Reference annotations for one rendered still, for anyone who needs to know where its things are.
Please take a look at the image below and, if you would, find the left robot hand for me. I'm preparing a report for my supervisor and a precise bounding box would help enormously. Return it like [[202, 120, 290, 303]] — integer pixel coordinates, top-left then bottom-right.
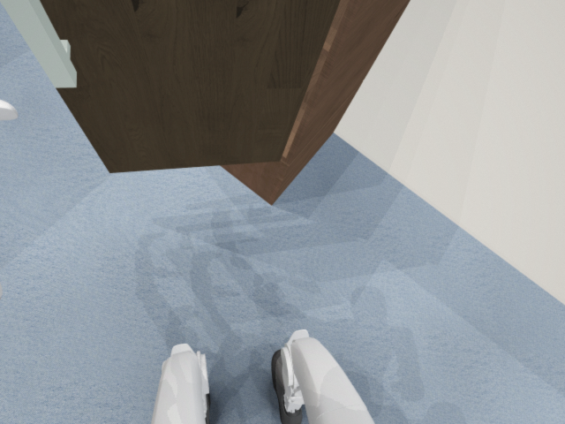
[[0, 100, 19, 120]]

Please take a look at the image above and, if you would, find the robot right shin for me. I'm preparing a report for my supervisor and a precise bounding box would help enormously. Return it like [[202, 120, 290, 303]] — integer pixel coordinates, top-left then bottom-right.
[[282, 329, 309, 412]]

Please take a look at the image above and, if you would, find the cupboard door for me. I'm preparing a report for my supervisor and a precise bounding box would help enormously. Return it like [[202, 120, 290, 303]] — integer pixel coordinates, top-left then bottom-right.
[[40, 0, 341, 173]]

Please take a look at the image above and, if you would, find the handle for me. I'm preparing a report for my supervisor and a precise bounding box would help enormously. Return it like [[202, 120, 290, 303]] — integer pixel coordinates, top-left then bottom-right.
[[0, 0, 77, 88]]

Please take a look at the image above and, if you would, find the robot left thigh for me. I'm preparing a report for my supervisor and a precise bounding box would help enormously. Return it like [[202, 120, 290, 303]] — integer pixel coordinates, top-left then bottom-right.
[[151, 351, 209, 424]]

